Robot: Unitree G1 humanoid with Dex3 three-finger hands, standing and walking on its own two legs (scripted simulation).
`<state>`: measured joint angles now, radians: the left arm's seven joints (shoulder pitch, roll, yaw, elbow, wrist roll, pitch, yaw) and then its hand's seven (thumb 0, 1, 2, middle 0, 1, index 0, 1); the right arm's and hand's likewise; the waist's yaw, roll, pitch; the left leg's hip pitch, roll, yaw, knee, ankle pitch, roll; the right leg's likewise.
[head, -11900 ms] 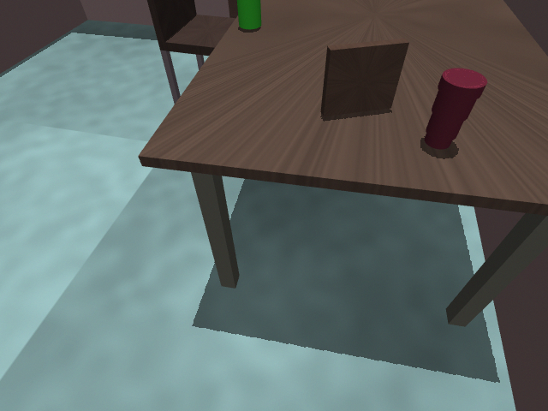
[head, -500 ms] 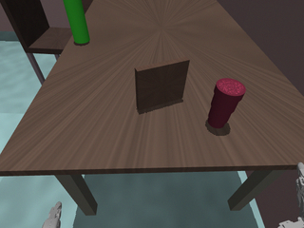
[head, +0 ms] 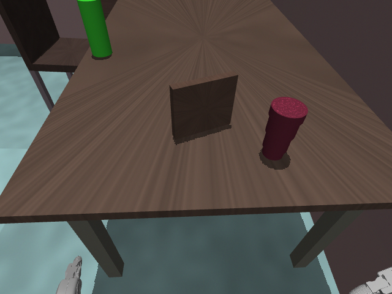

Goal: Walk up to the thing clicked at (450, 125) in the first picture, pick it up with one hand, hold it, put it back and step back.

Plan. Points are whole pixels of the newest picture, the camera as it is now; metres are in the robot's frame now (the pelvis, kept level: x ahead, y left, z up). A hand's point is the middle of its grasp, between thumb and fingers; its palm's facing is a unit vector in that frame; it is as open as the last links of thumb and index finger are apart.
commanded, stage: rise first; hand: right
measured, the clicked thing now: (280, 131) +0.50 -0.21 +0.06
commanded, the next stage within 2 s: go down in 0.38 s
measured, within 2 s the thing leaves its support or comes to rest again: neither
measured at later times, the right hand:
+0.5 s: hand out of the picture +0.19 -0.28 +0.13, palm faces +0.41 +0.81 -0.43, open 17.7 cm
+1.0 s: hand out of the picture +0.27 -0.33 +0.15, palm faces +0.32 +0.92 -0.23, open 17.3 cm
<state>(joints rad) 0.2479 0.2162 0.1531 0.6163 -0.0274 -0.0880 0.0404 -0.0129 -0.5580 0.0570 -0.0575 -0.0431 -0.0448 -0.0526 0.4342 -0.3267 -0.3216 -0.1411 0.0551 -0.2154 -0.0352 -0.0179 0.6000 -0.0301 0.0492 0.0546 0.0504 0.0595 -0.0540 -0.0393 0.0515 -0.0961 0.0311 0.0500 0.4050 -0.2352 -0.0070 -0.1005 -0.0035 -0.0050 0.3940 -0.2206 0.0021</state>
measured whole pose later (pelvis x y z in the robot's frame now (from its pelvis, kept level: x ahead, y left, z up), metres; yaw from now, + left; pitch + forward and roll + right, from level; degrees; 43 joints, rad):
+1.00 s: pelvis +0.00 +0.00 +0.00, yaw -1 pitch -2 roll +0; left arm 0.19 0.21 0.05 0.69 -0.02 -0.13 0.13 -0.01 -0.54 0.05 -0.06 -0.04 -0.05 -0.04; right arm -0.05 -0.49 -0.53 0.31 0.21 -0.18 0.28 -0.02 0.49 -0.04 0.06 0.04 0.06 0.05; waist -0.01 -0.01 0.00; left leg -0.15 0.03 0.06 0.42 -0.23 -0.01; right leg -0.16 -0.01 0.01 0.42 -0.22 0.00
